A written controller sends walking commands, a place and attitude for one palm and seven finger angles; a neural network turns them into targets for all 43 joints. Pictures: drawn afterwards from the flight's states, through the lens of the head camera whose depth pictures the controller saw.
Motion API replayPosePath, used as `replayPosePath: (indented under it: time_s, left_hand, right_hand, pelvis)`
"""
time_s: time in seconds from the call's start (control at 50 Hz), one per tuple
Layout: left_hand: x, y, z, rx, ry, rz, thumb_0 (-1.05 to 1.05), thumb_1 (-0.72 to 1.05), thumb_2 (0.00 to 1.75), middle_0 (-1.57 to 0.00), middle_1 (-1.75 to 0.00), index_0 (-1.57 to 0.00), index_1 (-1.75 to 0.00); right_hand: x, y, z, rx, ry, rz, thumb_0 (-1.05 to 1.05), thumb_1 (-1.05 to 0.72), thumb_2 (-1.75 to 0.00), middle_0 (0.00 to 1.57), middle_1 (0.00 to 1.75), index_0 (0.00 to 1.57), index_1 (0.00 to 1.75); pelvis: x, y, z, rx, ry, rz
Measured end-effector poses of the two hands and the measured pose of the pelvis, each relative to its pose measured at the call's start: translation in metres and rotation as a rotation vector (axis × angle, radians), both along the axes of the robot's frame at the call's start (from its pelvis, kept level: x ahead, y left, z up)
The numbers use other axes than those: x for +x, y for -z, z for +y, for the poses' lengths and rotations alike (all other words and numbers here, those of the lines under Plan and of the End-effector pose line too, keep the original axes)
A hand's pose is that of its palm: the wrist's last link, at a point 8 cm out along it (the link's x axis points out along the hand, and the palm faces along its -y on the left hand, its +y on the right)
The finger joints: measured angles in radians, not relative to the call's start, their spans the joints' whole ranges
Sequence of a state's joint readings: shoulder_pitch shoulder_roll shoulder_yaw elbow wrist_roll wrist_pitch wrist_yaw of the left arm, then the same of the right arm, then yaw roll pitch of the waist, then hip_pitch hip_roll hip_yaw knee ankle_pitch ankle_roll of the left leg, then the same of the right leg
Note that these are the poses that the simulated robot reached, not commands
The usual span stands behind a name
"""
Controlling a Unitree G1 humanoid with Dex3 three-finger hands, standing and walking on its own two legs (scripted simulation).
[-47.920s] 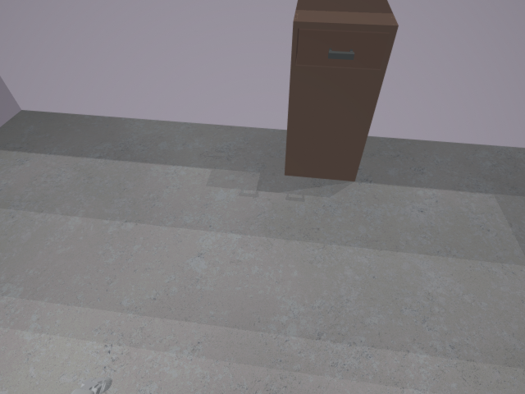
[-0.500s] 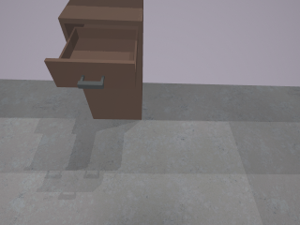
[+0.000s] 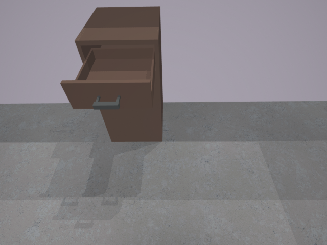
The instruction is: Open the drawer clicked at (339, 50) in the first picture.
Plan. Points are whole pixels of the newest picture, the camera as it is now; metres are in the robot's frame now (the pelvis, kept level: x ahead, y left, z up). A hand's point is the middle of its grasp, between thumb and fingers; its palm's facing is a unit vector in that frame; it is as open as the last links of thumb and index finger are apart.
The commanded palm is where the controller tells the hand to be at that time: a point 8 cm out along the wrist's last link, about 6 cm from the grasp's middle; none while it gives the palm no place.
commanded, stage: let the arm hang, fingers relaxed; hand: left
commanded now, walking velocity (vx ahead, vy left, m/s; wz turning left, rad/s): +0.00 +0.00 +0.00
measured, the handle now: (107, 101) +0.64 +0.26 -0.06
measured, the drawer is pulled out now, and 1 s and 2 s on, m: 0.29 0.29 0.29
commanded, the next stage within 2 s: look to check the result in 0.24 s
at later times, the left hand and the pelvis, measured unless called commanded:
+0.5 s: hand out of the picture +0.10 +0.23 -0.16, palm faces -0.06 -0.94 -0.33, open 7.4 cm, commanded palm none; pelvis +0.02 -0.01 +0.00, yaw +0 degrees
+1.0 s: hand out of the picture +0.13 +0.24 -0.15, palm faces -0.05 -0.94 -0.35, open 7.4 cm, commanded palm none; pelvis +0.04 -0.01 +0.00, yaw +0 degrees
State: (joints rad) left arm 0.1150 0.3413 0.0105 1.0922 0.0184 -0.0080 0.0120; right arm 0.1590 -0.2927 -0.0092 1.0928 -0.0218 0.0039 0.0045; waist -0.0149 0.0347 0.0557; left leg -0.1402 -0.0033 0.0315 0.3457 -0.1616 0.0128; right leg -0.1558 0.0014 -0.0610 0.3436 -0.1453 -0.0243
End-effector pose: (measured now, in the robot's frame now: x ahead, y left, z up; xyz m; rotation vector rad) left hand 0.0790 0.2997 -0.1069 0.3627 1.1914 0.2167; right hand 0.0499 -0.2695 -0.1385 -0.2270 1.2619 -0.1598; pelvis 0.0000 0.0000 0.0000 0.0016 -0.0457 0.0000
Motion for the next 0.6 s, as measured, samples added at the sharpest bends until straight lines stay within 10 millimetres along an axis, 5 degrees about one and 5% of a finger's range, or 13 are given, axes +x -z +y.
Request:
replayPosePath:
  time_s: [0.2, 0.6]
  left_hand:
    - [0.026, 0.003, -0.013, -0.035, 0.034, -0.026, 0.01, 0.91, 0.9, -0.21, -0.3, -0.2, -0.3]
    - [0.02, 0.013, -0.019, -0.049, 0.007, 0.062, 0.01, 0.91, 0.9, -0.21, -0.3, -0.2, -0.3]
  right_hand:
    - [0.013, -0.01, -0.019, -0.05, 0.004, -0.009, 0.01, -0.9, -0.9, 0.2, 0.3, 0.2, 0.3]
    - [0.027, -0.013, -0.025, -0.065, -0.003, 0.037, 0.01, -0.9, -0.9, 0.2, 0.3, 0.2, 0.3]
  pelvis:
    - [0.008, -0.002, 0.0, 0.003, 0.003, 0.004]
    - [0.027, -0.003, -0.007, 0.001, 0.003, 0.02]
